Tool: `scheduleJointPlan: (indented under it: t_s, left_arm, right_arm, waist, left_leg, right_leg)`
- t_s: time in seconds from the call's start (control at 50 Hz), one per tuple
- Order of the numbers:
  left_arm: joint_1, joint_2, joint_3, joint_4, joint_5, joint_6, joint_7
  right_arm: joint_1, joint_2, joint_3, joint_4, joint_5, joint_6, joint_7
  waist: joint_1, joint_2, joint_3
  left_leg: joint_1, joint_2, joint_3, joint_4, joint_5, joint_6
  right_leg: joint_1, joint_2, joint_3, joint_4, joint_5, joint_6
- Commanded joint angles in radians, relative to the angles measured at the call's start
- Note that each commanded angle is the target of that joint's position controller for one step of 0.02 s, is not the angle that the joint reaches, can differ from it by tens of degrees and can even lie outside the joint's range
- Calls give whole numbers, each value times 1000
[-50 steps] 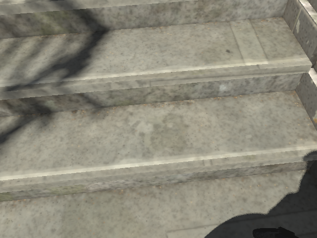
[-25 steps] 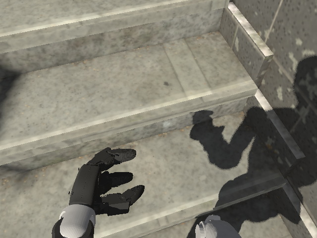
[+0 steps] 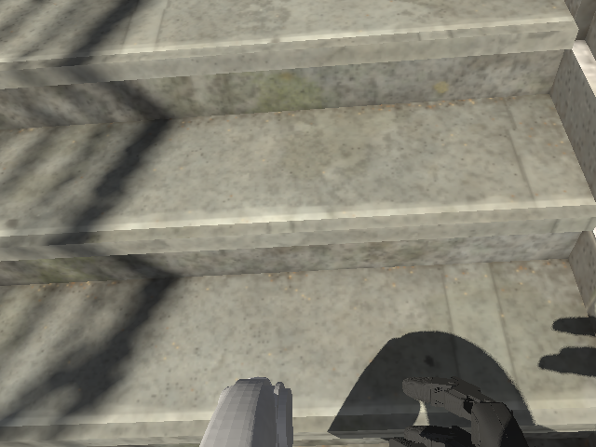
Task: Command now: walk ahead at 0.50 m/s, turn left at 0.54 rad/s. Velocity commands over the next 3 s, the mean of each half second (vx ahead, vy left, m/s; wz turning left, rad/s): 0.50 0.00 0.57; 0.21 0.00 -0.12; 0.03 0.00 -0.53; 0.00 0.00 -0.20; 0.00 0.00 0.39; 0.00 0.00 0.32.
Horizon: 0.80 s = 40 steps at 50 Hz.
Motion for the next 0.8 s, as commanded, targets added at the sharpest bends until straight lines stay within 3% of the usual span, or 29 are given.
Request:
scheduleJointPlan:
  t_s: [0.02, 0.04, 0.06, 0.08, 0.1, 0.12, 0.14, 0.16, 0.22, 0.26, 0.3, 0.34, 0.36, 0.38, 0.42, 0.44, 0.46, 0.52, 0.54, 0.56, 0.58, 0.6, 0.62, 0.64, 0.66, 0.68, 0.7, 0.74, 0.8]
  left_arm:
    - [8, 149, 26, -93, -41, 9, 46]
    - [-18, 203, 34, -129, -38, 8, 52]
    - [-27, 234, 38, -154, -33, 12, 51]
    - [-88, 291, 56, -231, -65, 11, 32]
    - [-143, 337, 71, -283, -80, 9, -4]
    - [-229, 276, 67, -390, -44, -5, -33]
    - [-360, 247, 70, -490, -1, -12, -63]
    - [-379, 173, 63, -528, 42, -7, -66]
    - [-384, 29, 5, -580, 30, 7, -24]
    - [-323, -16, -21, -549, 27, 40, -17]
    - [-469, -26, -39, -587, 27, 60, -21]
    - [-598, -64, -57, -620, 33, 73, 0]
    - [-659, -69, -69, -652, 34, 71, 7]
    - [-753, -78, -82, -705, 56, 70, 14]
    - [-857, -39, -84, -753, 62, 71, -4]
    - [-862, -6, -87, -760, 44, 87, -13]
    - [-866, -24, -85, -770, 50, 90, -13]
    - [-587, -6, -68, -683, 11, 91, -16]
    - [-461, 37, -50, -642, -14, 86, -2]
    - [-367, 113, -20, -610, -8, 72, -6]
    - [-277, 173, 5, -558, 0, 50, -5]
    - [-213, 240, 28, -472, 15, 51, -3]
    - [-189, 253, 41, -414, 8, 42, -7]
    - [-298, 187, 44, -399, -29, 34, -20]
    - [-337, 138, 43, -337, -38, 28, -27]
    - [-306, 110, 44, -279, -26, 25, -35]
    - [-261, 80, 40, -227, -20, 23, -36]
    - [-184, 38, 26, -144, -6, 23, -27]
    - [-142, 51, 21, -131, 8, 9, -29]
  right_arm:
    - [-110, -36, -2, -69, 36, 10, 14]
    - [-45, -60, -7, -67, 37, 7, 7]
    - [110, -96, -26, -27, 3, 12, -2]
    - [246, -135, -48, 8, 2, 23, -3]
    - [329, -183, -69, 22, -8, 15, 3]
    - [295, -273, -103, 16, -4, 3, 1]
    - [223, -369, -150, -10, -2, 25, 4]
    - [191, -362, -155, -7, 0, 11, 1]
    - [285, -212, -113, 147, -10, -63, -14]
    - [322, -181, -101, 217, -15, -83, -6]
    - [330, -228, -97, 238, -8, -104, 5]
    - [495, -268, -98, 281, -22, -140, 18]
    - [514, -281, -95, 286, -16, -154, 24]
    - [556, -287, -92, 320, -1, -159, 22]
    - [555, -317, -101, 320, 3, -159, -9]
    - [530, -366, -113, 319, -1, -136, -27]
    - [542, -348, -118, 313, -1, -119, -40]
    - [452, -345, -131, 254, 9, -96, -45]
    - [399, -376, -148, 228, 20, -104, -53]
    - [386, -421, -166, 207, 43, -130, -38]
    - [388, -408, -175, 206, 56, -152, -15]
    - [423, -303, -154, 188, 8, -172, 18]
    - [621, -219, -136, 202, 1, -167, 26]
    - [597, -227, -132, 189, -30, -148, 25]
    - [523, -209, -122, 150, -49, -128, 23]
    - [418, -185, -103, 117, -64, -110, 14]
    - [342, -162, -87, 74, -65, -93, 11]
    - [277, -118, -62, 30, -36, -60, 17]
    - [207, -89, -35, -32, -28, -42, 11]
  waist:
    - [-40, -154, -15]
    - [-78, -183, -63]
    - [-136, -274, -180]
    - [-162, -342, -278]
    - [-206, -301, -343]
    - [-184, -72, -321]
    - [-171, 116, -338]
    - [-113, -17, -332]
    - [8, -153, 3]
    - [51, -96, 34]
    - [35, -75, 74]
    - [-55, 22, 10]
    - [-62, 26, 23]
    - [-76, 41, 43]
    - [-103, 15, 30]
    - [-105, -15, 6]
    - [-109, -47, -49]
    - [-10, 81, -253]
    - [53, 172, -342]
    - [98, 141, -420]
    - [125, 74, -477]
    - [100, -263, -444]
    - [17, -382, -535]
    - [-68, -173, -468]
    - [-101, -37, -275]
    - [-73, 53, -164]
    - [-49, 21, -115]
    - [-69, -19, -21]
    - [-101, -31, -24]
  left_leg:
    - [331, -11, 212, -378, -129, 54]
    - [560, -77, 257, -483, -153, 71]
    - [675, -109, 234, -504, -216, 95]
    - [767, -136, 174, -578, -266, 131]
    - [956, -169, 77, -810, -261, 147]
    - [1150, -35, -389, -1088, -366, 247]
    - [1173, 158, -1014, -1447, -492, 337]
    - [1165, 185, -1066, -1541, -605, 266]
    - [872, 126, -747, -1467, -277, 187]
    - [847, 62, -483, -1401, -17, 107]
    - [791, 14, -372, -1411, 137, 34]
    - [995, 75, -476, -1422, 305, 55]
    - [1016, 80, -481, -1447, 268, 48]
    - [1004, 45, -469, -1473, 179, 20]
    - [1017, 66, -519, -1591, 212, 67]
    - [1015, 77, -483, -1689, 262, 83]
    - [1053, 103, -491, -1707, 461, 101]
    - [1111, 86, -267, -1551, 1384, 60]
    - [1201, 97, -285, -1390, 1627, 50]
    - [1289, 98, -289, -1231, 1727, 26]
    - [1301, 62, -279, -1014, 1638, -25]
    - [952, -118, -250, -602, 220, -99]
    - [778, -257, -378, -52, 19, -144]
    - [721, -184, -355, 84, 94, -138]
    - [600, -134, -268, 79, 119, -124]
    - [502, -121, -269, 115, 111, -112]
    - [412, -109, -264, 188, 95, -98]
    - [314, -74, -183, 178, 66, -87]
    - [236, -45, -131, 168, 15, -91]
  right_leg:
    - [-4, -156, -15, -159, 1187, -13]
    - [-44, -216, 4, -59, 1742, -44]
    - [63, -285, 33, 121, 2006, -63]
    - [101, -283, 49, 344, 2046, -53]
    - [24, -263, 59, 610, 1878, -75]
    - [-425, -105, 135, 1019, 1008, -29]
    - [-755, 132, 302, 1503, 206, 19]
    - [-868, 73, 458, 1718, 246, 9]
    - [-1082, 25, 390, 1879, 181, -10]
    - [-1138, -9, 382, 1865, 161, -35]
    - [-1148, -17, 318, 1713, 104, -30]
    - [-1408, 3, 245, 2072, -19, -39]
    - [-1461, -8, 246, 2086, -82, -46]
    - [-1456, -31, 269, 1960, -130, -63]
    - [-1377, -41, 281, 1780, -174, -59]
    - [-1258, -44, 218, 1553, -136, -39]
    - [-1154, -43, 201, 1517, -55, -25]
    - [-609, 33, 120, 1073, -44, -77]
    - [-478, 45, 189, 899, 19, -74]
    - [-354, 67, 199, 710, 107, -67]
    - [-194, 68, 283, 480, 214, -83]
    - [66, -153, 609, 342, 922, -194]
    - [89, -350, 1083, 191, 1310, -348]
    - [-38, -294, 1054, 177, 926, -351]
    - [-129, -241, 913, 211, 643, -304]
    - [-156, -190, 808, 225, 546, -269]
    - [-154, -149, 745, 217, 471, -241]
    - [-215, -77, 581, 172, 429, -191]
    - [-248, -67, 540, 145, 586, -196]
